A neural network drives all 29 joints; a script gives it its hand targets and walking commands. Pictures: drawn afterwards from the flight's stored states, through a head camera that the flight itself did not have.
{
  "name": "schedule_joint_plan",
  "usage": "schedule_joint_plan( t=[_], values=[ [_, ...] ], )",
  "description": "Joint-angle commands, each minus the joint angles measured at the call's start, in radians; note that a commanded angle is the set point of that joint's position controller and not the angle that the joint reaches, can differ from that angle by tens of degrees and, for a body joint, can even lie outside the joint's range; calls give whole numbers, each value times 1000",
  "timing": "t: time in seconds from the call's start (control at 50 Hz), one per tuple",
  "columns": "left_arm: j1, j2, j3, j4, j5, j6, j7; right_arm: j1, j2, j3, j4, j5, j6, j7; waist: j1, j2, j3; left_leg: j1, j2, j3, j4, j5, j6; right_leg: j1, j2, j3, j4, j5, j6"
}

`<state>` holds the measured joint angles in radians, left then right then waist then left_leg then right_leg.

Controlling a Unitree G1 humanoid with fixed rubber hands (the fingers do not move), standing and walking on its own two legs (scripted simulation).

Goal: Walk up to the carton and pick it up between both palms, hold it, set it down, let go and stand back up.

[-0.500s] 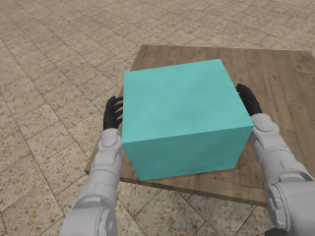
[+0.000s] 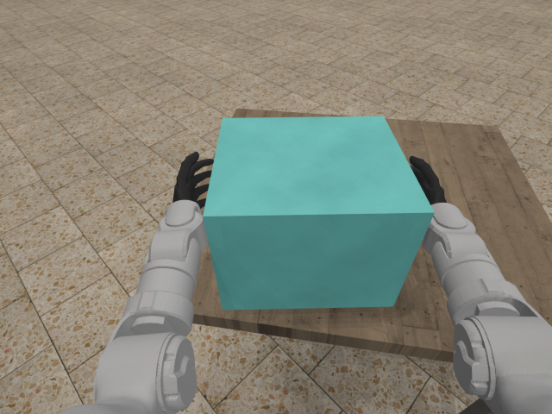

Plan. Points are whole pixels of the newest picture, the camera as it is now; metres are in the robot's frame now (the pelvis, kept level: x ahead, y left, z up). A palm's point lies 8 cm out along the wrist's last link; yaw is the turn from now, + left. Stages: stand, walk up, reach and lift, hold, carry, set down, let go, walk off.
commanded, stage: reach and lift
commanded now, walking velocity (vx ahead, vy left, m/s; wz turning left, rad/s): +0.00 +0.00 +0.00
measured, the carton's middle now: (305, 210) +0.42 +0.02 +0.08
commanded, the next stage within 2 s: hold in 1.48 s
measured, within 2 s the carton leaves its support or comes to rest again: neither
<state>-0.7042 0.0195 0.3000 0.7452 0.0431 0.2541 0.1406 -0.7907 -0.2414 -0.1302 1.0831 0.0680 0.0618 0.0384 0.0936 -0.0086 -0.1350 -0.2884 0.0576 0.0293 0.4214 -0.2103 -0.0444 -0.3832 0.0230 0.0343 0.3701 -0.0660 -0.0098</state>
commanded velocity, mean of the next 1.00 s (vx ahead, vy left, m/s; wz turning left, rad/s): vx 0.00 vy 0.00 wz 0.00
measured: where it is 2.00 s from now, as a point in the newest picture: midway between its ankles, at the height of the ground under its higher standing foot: outside the picture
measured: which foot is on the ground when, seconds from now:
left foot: down 0.00-1.00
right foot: down 0.00-1.00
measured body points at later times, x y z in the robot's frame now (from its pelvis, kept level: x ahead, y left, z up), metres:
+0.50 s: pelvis +0.01 +0.01 +0.00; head -0.04 +0.02 +0.45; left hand +0.40 +0.20 +0.15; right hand +0.41 -0.17 +0.16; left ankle +0.00 +0.15 -0.74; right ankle +0.07 -0.11 -0.74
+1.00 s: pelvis +0.01 +0.01 +0.00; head -0.04 +0.02 +0.45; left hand +0.41 +0.21 +0.19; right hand +0.42 -0.16 +0.17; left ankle +0.00 +0.15 -0.74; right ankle +0.07 -0.11 -0.74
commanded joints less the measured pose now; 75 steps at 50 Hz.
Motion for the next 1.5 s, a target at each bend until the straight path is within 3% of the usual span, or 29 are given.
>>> schedule_joint_plan(
  t=[0.0,0.14,0.22,0.36,0.54,0.7,0.78,0.86,0.92,1.0,1.06,1.1,1.14,1.2,1.28,1.48],
  values=[
    [-741,-572,-347,-188,-30,-61,-137,-922,771,252,-507,57,-42,104,-37,-65,-495,-135,-122,-11,-143,-40,70,546,-21,-17,-54,-16,31],
    [-775,-677,-574,-454,-163,-90,-127,-845,842,404,-717,160,-4,43,-139,-9,-761,-54,-140,-52,-46,294,10,674,20,-26,9,398,45],
    [-737,-664,-620,-587,-169,-47,-127,-734,829,448,-791,212,57,2,-174,34,-753,-5,-147,-75,-17,440,-24,721,31,-25,20,560,45],
    [-635,-579,-505,-531,-70,116,-191,-661,765,389,-721,221,177,-16,-175,37,-418,19,-142,-67,-92,268,-9,654,16,-25,-31,345,42],
    [-745,-612,-464,-496,-74,133,-217,-852,852,408,-810,241,182,0,-126,42,-426,-15,-148,-59,-107,150,22,626,12,-15,-34,225,45],
    [-880,-596,-377,-307,-57,140,-218,-1002,871,294,-681,154,180,34,-94,25,-327,-107,-131,-38,-182,-180,78,473,-15,-12,-83,-212,34],
    [-825,-538,-274,-184,0,167,-234,-1014,825,254,-637,111,187,41,-72,-9,-285,-128,-130,-23,-193,-231,94,469,-34,7,-107,-315,26],
    [-746,-505,-240,-163,25,187,-252,-981,779,258,-638,102,191,29,-70,-21,-302,-106,-127,-16,-202,-174,93,524,-23,-6,-100,-204,25],
    [-697,-508,-271,-218,15,198,-260,-942,765,285,-673,120,194,14,-83,-18,-342,-68,-126,-17,-196,-82,78,581,-7,-23,-85,-53,25],
    [-652,-536,-387,-406,-36,208,-257,-889,770,396,-821,211,207,-21,-110,7,-478,32,-138,-36,-121,208,29,686,18,-27,-45,263,26],
    [-669,-588,-528,-627,-113,207,-240,-848,771,471,-994,297,215,-50,-159,45,-638,137,-145,-73,-25,492,-22,728,44,-31,-4,516,32],
    [-706,-614,-608,-751,-155,214,-225,-800,769,487,-1060,331,229,-65,-196,77,-673,196,-143,-96,23,617,-51,696,60,-36,3,571,32],
    [-712,-621,-648,-823,-170,235,-216,-745,761,491,-1087,347,255,-70,-221,83,-629,210,-142,-107,36,646,-66,669,67,-38,-2,559,30],
    [-697,-604,-654,-849,-168,276,-221,-701,733,472,-1091,356,294,-71,-242,78,-536,172,-147,-104,12,562,-67,655,64,-36,-15,489,29],
    [-678,-570,-572,-703,-124,319,-250,-766,706,413,-1041,329,323,-61,-231,53,-393,69,-148,-83,-63,309,-35,631,43,-31,-47,314,29],
    [-673,-541,-392,-433,-33,343,-290,-948,732,384,-958,264,321,-22,-126,-1,-327,-39,-139,-47,-166,-13,47,591,13,-14,-86,26,27]
  ],
)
